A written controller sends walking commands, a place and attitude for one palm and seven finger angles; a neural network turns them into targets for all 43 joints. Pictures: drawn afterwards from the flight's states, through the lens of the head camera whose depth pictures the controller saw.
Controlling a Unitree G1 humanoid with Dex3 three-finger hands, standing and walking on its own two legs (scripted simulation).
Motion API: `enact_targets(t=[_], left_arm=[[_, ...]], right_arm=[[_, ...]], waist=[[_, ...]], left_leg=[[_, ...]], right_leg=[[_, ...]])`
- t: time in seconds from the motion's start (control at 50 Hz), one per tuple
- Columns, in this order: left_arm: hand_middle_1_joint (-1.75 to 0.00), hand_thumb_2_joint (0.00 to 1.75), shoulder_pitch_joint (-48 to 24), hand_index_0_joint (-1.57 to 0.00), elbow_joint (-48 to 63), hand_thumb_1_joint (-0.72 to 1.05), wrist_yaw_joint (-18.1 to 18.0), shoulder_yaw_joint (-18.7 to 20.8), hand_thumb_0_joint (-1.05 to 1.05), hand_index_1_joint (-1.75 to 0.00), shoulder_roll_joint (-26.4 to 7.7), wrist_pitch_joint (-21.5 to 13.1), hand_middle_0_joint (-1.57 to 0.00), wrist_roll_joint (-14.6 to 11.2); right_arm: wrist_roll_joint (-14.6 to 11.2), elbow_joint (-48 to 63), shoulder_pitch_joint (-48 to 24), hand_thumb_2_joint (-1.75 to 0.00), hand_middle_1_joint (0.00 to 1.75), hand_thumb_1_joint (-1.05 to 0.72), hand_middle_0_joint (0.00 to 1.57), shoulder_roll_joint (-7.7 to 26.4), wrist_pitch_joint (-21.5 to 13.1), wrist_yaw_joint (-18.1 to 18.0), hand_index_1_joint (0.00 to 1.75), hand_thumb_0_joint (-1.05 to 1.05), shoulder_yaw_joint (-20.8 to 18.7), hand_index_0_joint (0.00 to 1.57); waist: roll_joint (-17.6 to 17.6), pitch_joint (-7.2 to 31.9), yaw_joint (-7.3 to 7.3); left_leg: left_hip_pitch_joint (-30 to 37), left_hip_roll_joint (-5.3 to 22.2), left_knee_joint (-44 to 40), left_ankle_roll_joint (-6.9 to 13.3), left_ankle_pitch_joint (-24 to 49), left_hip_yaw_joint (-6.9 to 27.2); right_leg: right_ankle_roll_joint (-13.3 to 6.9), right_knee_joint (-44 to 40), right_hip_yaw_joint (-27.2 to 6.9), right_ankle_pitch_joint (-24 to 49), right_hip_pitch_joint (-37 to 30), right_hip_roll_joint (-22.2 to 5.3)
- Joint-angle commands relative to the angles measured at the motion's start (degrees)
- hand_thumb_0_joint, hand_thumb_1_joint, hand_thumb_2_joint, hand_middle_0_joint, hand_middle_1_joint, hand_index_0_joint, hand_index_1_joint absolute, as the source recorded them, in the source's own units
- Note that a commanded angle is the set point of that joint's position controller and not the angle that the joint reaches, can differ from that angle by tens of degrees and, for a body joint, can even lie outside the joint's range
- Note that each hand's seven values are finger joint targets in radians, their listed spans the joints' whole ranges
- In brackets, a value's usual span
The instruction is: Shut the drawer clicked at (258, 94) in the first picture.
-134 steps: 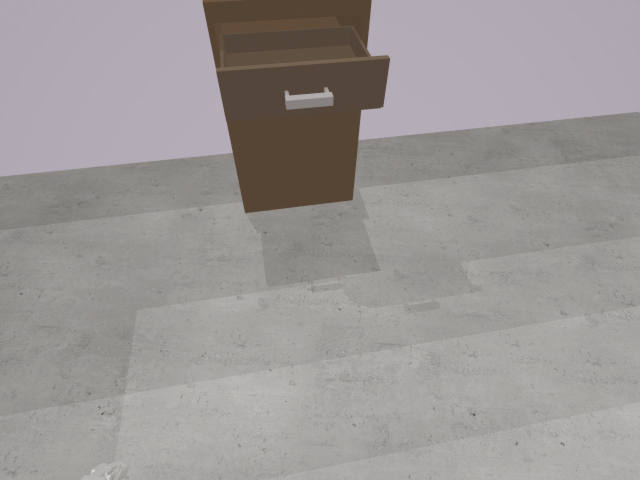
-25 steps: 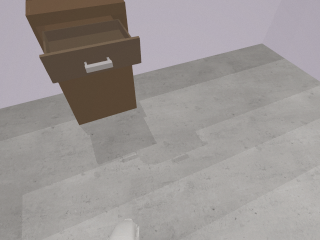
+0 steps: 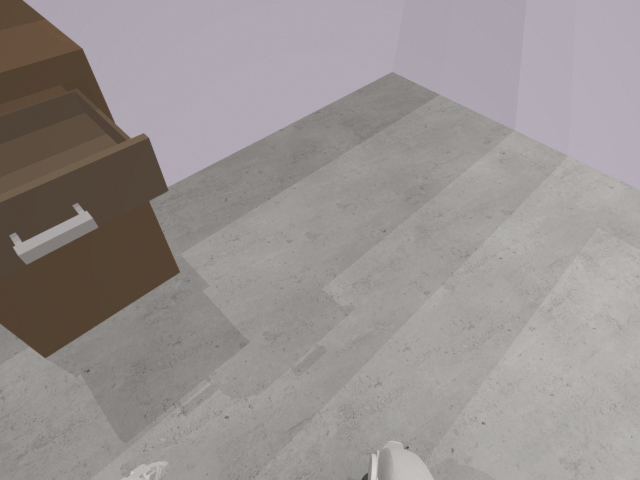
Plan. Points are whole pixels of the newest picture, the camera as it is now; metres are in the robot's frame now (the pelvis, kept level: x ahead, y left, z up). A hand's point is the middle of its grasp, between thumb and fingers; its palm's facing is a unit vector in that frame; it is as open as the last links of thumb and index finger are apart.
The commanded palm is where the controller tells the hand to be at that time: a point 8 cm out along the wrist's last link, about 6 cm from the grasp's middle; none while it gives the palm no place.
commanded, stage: walk to a spot facing it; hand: left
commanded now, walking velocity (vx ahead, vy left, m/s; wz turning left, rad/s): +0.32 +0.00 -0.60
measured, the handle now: (52, 229) +0.50 +0.49 -0.06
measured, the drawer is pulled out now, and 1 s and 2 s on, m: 0.29 0.29 0.29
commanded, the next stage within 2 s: turn to face it in 0.30 s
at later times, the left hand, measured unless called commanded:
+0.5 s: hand (229, 378) +0.30 +0.16 -0.18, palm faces -0.17 -0.97 -0.19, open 7.3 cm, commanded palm none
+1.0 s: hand (232, 330) +0.38 +0.17 -0.16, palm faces +0.03 -0.98 -0.22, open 7.3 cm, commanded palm none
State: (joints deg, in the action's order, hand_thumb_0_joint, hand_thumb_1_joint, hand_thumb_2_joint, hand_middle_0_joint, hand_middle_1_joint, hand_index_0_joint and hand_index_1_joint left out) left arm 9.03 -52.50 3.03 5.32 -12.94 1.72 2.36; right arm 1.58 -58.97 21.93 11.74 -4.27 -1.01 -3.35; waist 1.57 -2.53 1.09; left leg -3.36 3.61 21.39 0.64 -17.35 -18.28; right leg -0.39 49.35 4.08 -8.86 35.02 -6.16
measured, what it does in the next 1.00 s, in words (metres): walks ahead: right foot, then left foot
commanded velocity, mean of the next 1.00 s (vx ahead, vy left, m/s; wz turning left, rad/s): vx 0.10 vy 0.00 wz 0.19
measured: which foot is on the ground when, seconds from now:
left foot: down 0.00-0.16, up 0.18-0.52, down 0.54-1.00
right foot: up 0.00-0.14, down 0.16-0.54, up 0.56-1.00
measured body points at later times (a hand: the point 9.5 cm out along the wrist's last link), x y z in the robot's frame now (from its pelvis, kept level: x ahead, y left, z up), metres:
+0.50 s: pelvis +0.20 -0.02 -0.01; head +0.22 +0.00 +0.44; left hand +0.31 +0.21 -0.16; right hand +0.25 -0.27 -0.14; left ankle +0.30 +0.09 -0.73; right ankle +0.17 -0.13 -0.74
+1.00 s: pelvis +0.27 -0.02 +0.00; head +0.31 -0.02 +0.45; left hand +0.38 +0.22 -0.14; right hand +0.28 -0.27 -0.15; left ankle +0.31 +0.08 -0.74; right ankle +0.27 -0.16 -0.71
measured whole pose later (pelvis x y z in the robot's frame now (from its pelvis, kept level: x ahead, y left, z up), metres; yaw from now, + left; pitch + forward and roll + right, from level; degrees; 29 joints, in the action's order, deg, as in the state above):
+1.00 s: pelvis +0.27 -0.02 +0.00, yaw +0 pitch +1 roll -1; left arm 8.0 -53.8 -1.0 4.0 -10.9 2.6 0.6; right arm 1.4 -57.0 15.9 10.9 1.8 -0.7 -3.6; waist -0.6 -3.2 2.4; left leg -16.8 -3.0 27.0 2.3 -10.8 4.1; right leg 3.6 44.3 -0.2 -23.6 21.8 -1.2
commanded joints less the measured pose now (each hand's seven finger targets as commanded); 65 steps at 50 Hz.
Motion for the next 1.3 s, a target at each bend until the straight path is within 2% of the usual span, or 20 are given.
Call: enact_targets(t=[0.0,0.06,0.1,0.12,0.14,0.18,0.26,0.46,0.48,0.52,0.54,0.6,0.66,0.88,1.0,1.02,1.04,1.06,1.14,1.28], left_arm=[[-0.3,0.9,-8.5,-0.2,6.1,0.9,0.4,-1.2,0.0,-0.3,0.0,-1.8,-0.2,-0.6],[-0.3,0.9,-5.5,-0.2,5.5,0.9,0.4,-1.0,0.0,-0.3,-1.2,-2.4,-0.2,-0.7],[-0.3,0.9,8.4,-0.2,1.4,0.9,-0.3,0.2,0.0,-0.3,-5.6,-3.6,-0.2,-0.4],[-0.3,0.9,15.9,-0.2,0.0,0.9,-1.1,2.1,0.0,-0.3,-12.7,-4.2,-0.2,-0.5],[-0.3,0.9,19.2,-0.2,-0.9,0.9,-1.6,2.8,0.0,-0.3,-17.5,-3.9,-0.2,-2.1],[-0.3,0.9,11.0,-0.2,1.6,0.9,-2.3,1.9,0.0,-0.3,-14.6,-3.4,-0.2,-2.1],[-0.3,0.9,1.7,-0.2,3.1,0.9,-3.2,0.3,0.0,-0.3,-8.6,-4.5,-0.2,-1.1],[-0.3,0.9,5.0,-0.2,0.2,0.9,-3.2,-0.2,0.0,-0.3,-6.5,-3.8,-0.2,-1.6],[-0.3,0.9,5.8,-0.2,-0.5,0.9,-3.4,-0.9,0.0,-0.3,-4.8,-3.6,-0.2,-1.8],[-0.3,0.9,10.0,-0.2,-1.0,0.9,-3.4,-2.1,0.0,-0.3,0.3,-3.2,-0.2,-2.0],[-0.3,0.9,8.4,-0.2,-1.4,0.9,-4.0,-2.2,0.0,-0.3,-1.5,-3.1,-0.2,-1.5],[-0.3,0.9,5.9,-0.2,-2.9,0.9,-3.6,-1.9,0.0,-0.3,-2.4,-2.9,-0.2,-1.4],[-0.3,0.9,6.6,-0.2,-3.3,0.9,-3.9,-1.6,0.0,-0.3,-2.0,-1.9,-0.2,-1.6],[-0.3,0.9,-0.9,-0.2,2.2,0.9,-4.4,-0.3,0.0,-0.3,-2.1,-0.4,-0.2,-1.9],[-0.3,0.9,4.6,-0.2,2.7,0.9,-4.9,0.0,0.0,-0.3,-3.6,-1.3,-0.2,-2.3],[-0.3,0.9,6.5,-0.2,2.7,0.9,-5.2,0.4,0.0,-0.3,-5.4,-1.8,-0.2,-2.1],[-0.3,0.9,7.3,-0.2,3.1,0.9,-5.6,1.3,0.0,-0.3,-10.9,-2.3,-0.2,-1.2],[-0.3,0.9,6.5,-0.2,4.4,0.9,-5.3,1.2,0.0,-0.3,-13.4,-1.9,-0.2,-1.2],[-0.3,0.9,-0.6,-0.2,6.3,0.9,-5.3,-0.3,0.0,-0.3,-7.2,-2.2,-0.2,-1.3],[-0.3,0.9,6.1,-0.2,4.9,0.9,-5.0,0.2,0.0,-0.3,-10.8,-1.8,-0.2,-0.7]], right_arm=[[0.3,2.5,4.7,-0.9,0.3,-0.9,0.2,7.4,-0.8,0.3,0.3,0.0,-0.9,0.2],[0.3,2.8,3.9,-0.9,0.3,-0.9,0.2,9.3,-0.3,0.2,0.3,0.0,-1.1,0.2],[-0.2,4.0,2.7,-0.9,0.3,-0.9,0.2,9.8,0.1,0.8,0.3,0.0,-0.8,0.2],[-1.2,6.0,3.3,-0.9,0.3,-0.9,0.2,6.5,0.2,1.4,0.3,0.0,0.0,0.2],[-1.4,8.4,-0.9,-0.9,0.3,-0.9,0.2,5.2,0.1,0.8,0.3,0.0,0.0,0.2],[-1.0,9.0,-4.7,-0.9,0.3,-0.9,0.2,6.0,0.3,0.5,0.3,0.0,-0.5,0.2],[0.1,5.9,-1.0,-0.9,0.3,-0.9,0.2,4.2,2.8,0.6,0.3,0.0,-0.2,0.2],[-0.5,6.2,-4.5,-0.9,0.3,-0.9,0.2,2.3,1.4,0.8,0.3,0.0,0.8,0.2],[-0.5,4.9,-2.3,-0.9,0.3,-0.9,0.2,3.6,1.0,0.7,0.3,0.0,0.9,0.2],[0.2,4.2,2.1,-0.9,0.3,-0.9,0.2,11.5,1.3,0.4,0.3,0.0,-0.3,0.2],[0.1,3.7,1.3,-0.9,0.3,-0.9,0.2,9.8,1.7,-0.1,0.3,0.0,0.0,0.2],[-0.2,4.3,-5.6,-0.9,0.3,-0.9,0.2,6.5,1.8,-0.6,0.3,0.0,1.1,0.2],[-0.7,4.1,-5.2,-0.9,0.3,-0.9,0.2,7.6,2.1,-0.7,0.3,0.0,0.2,0.2],[-0.3,5.4,-4.3,-0.9,0.3,-0.9,0.2,10.1,4.3,-0.3,0.3,0.0,-2.4,0.2],[-0.7,7.8,-8.9,-0.9,0.3,-0.9,0.2,10.9,5.2,0.2,0.3,0.0,-3.5,0.2],[-1.1,8.4,-8.9,-0.9,0.3,-0.9,0.2,9.4,5.2,0.5,0.3,0.0,-3.4,0.2],[-1.6,9.5,-7.9,-0.9,0.3,-0.9,0.2,5.5,5.2,0.8,0.3,0.0,-2.9,0.2],[-0.8,10.7,-8.3,-0.9,0.3,-0.9,0.2,6.1,5.3,0.8,0.3,0.0,-3.2,0.2],[-0.3,8.7,-9.1,-0.9,0.3,-0.9,0.2,6.1,7.0,2.0,0.3,0.0,-3.1,0.2],[-0.6,11.5,-16.6,-0.9,0.3,-0.9,0.2,6.0,7.5,2.7,0.3,0.0,-2.1,0.2]], waist=[[-7.7,-3.2,2.47],[-8.2,-0.6,0.23],[-3.5,7.4,-6.61],[7.7,15.1,-9.51],[11.0,17.1,-9.4],[3.9,9.8,-6.05],[2.8,3.8,1.0],[4.6,4.5,0.14],[1.1,4.9,0.78],[-18.8,6.1,0.77],[-19.4,4.8,1.48],[-10.9,0.4,-1.22],[-8.5,6.8,-1.23],[-10.0,5.2,1.02],[-9.3,6.6,-2.14],[-5.0,7.2,-3.09],[10.7,7.5,-3.16],[13.6,5.9,-3.03],[6.2,-0.2,0.47],[9.5,1.0,-3.27]], left_leg=[[2.8,17.5,-6.6,6.3,21.8,6.6],[5.3,17.4,2.7,5.0,39.0,2.5],[-5.7,14.4,25.3,1.1,41.7,-1.2],[-24.3,8.0,43.9,-2.1,7.2,-1.2],[-36.3,2.2,58.9,-3.4,-17.8,6.5],[-36.9,6.2,60.0,-2.8,-8.2,15.5],[-26.4,7.3,45.2,-4.3,-2.4,15.2],[-9.6,0.0,11.2,-3.3,7.7,11.9],[-4.8,1.3,6.7,-2.7,10.7,14.1],[1.1,18.8,-2.7,6.8,22.2,36.3],[-1.5,18.9,-6.3,9.1,20.9,40.8],[-7.7,14.0,-5.4,9.6,28.1,34.0],[-2.2,10.9,-2.7,8.9,38.3,28.5],[-5.1,9.1,-2.1,10.0,25.9,36.8],[-14.2,5.3,3.6,7.1,22.5,39.1],[-20.0,2.8,7.6,4.3,15.7,37.5],[-30.5,-4.9,19.3,-0.8,-2.6,26.7],[-31.6,-7.2,31.8,-2.7,-16.4,20.8],[-30.1,-1.8,48.4,-4.0,-6.8,19.5],[-25.8,-1.6,35.4,-5.1,-8.2,14.7]], right_leg=[[-1.0,-7.8,1.8,-2.0,0.6,1.1],[-3.3,-12.0,4.9,-6.9,-7.7,4.7],[-5.6,-18.2,6.5,-2.3,-32.5,7.9],[-11.1,-21.3,-16.4,-2.4,-50.1,-8.0],[-16.8,-28.6,-36.8,7.6,-52.9,-18.9],[-15.2,-32.4,-30.2,-1.5,-38.2,-15.9],[-11.1,-34.0,-13.9,6.3,-18.9,-8.0],[-6.9,-28.1,-10.6,2.5,-19.4,-2.6],[-5.1,-23.6,-8.5,0.9,-18.7,-0.7],[0.6,-3.7,0.9,-23.0,-8.9,7.3],[1.1,3.3,-2.1,-27.4,-7.4,6.8],[1.9,8.1,-4.2,-19.4,-7.1,2.5],[3.5,8.5,-3.5,-15.3,-8.0,3.0],[4.7,0.2,-4.4,-15.6,-8.3,4.2],[3.5,-20.5,-4.0,-6.3,-24.6,6.0],[2.7,-28.8,-6.9,-2.7,-32.2,2.2],[-1.9,-35.0,-20.8,-1.4,-38.8,-12.7],[-8.0,-35.4,-25.5,1.7,-31.5,-22.6],[-7.2,-30.9,-8.8,10.7,-23.0,-13.0],[-7.3,-29.1,-3.4,14.6,-27.2,-14.2]])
